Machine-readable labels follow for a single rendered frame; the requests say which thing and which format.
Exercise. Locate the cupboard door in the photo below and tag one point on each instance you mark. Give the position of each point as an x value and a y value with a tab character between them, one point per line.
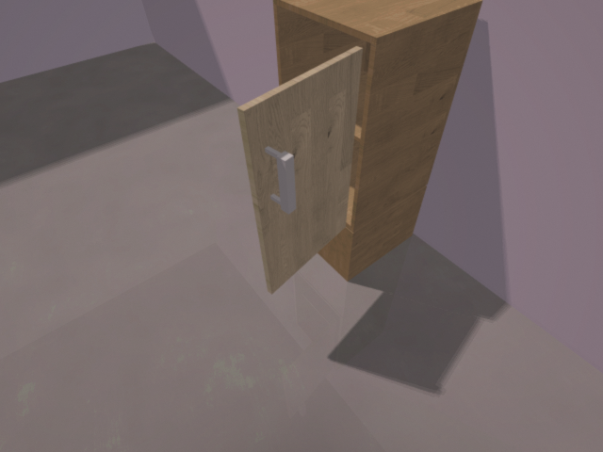
313	117

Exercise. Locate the handle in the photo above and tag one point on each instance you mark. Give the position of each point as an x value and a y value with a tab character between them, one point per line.
286	177

